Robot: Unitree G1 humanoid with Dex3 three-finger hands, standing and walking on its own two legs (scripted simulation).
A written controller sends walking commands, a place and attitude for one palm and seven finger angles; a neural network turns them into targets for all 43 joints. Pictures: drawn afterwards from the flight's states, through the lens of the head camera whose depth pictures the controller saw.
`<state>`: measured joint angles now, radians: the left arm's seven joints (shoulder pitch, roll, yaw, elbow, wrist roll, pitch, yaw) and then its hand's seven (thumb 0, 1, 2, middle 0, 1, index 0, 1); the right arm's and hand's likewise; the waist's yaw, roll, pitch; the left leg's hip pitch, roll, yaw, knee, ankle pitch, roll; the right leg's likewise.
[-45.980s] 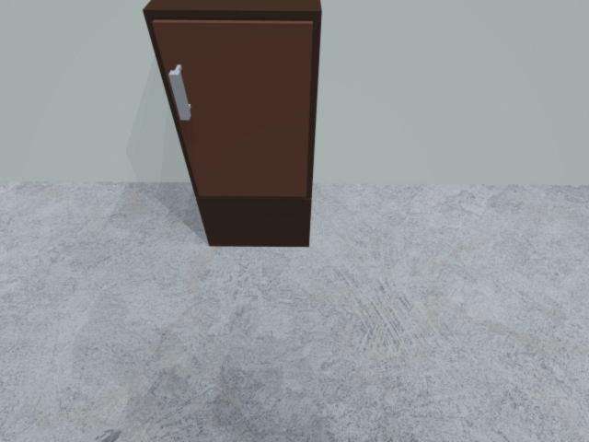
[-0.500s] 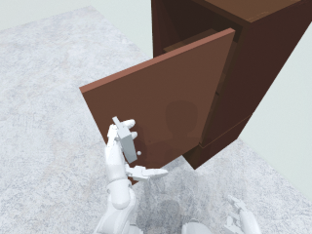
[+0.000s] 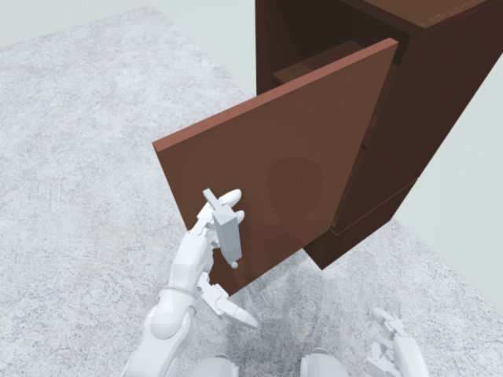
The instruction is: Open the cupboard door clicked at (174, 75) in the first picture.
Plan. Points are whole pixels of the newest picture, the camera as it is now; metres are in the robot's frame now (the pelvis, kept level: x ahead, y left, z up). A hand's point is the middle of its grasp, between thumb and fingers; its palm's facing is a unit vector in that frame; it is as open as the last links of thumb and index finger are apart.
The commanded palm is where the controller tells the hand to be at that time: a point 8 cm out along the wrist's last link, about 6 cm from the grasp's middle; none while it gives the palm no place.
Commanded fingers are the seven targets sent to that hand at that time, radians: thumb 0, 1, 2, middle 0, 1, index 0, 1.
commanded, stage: slide the hand sideways off the handle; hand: left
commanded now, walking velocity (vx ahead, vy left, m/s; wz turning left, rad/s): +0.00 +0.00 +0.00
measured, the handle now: (221, 226) +0.33 +0.07 +0.06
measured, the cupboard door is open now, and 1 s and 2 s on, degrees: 90 90 90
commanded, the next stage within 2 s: draw the hand back to the body in 0.96 s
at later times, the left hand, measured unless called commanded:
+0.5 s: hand (214, 287) +0.24 +0.07 +0.05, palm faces -0.15 -0.99 -0.01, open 16.0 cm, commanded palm +0.21 +0.14 +0.06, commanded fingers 0.00 -0.50 0.30 -0.15 -0.30 -0.15 -0.30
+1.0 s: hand (172, 315) +0.20 +0.12 +0.05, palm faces -0.10 -0.99 -0.03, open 16.2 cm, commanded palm +0.18 +0.18 +0.06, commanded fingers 0.00 -0.50 0.30 -0.15 -0.30 -0.15 -0.30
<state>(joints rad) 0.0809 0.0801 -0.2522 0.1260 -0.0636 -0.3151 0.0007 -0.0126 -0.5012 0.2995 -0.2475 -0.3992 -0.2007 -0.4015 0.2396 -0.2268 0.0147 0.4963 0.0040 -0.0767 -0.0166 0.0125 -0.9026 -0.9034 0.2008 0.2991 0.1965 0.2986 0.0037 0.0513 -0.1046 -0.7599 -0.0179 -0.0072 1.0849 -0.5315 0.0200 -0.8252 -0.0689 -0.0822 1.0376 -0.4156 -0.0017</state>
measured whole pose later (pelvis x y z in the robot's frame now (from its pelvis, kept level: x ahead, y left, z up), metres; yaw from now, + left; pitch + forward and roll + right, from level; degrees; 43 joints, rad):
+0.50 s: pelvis +0.02 +0.00 -0.01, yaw -1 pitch +14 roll -1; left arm 0.44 0.11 -0.21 -0.20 -0.04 -0.32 -0.02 -0.01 -0.50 0.30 -0.20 -0.33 -0.22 -0.33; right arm 0.27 -0.21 0.02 0.38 -0.01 -0.05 0.00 0.01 -0.90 -0.90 0.20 0.30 0.20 0.30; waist 0.00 0.03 -0.13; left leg -0.80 0.00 0.01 1.14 -0.60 0.02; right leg -0.88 -0.05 -0.07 1.11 -0.48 0.00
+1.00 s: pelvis +0.01 -0.02 -0.02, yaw -1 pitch +14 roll -1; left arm 0.59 0.19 0.01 -0.25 -0.20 -0.35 -0.22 -0.01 -0.50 0.30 -0.16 -0.30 -0.17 -0.30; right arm 0.26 -0.23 -0.01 0.39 0.03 -0.07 -0.05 0.01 -0.90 -0.90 0.20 0.30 0.20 0.30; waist 0.01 0.04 -0.16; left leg -0.84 0.01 -0.03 1.20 -0.61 -0.01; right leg -0.90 -0.04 -0.10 1.15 -0.49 -0.02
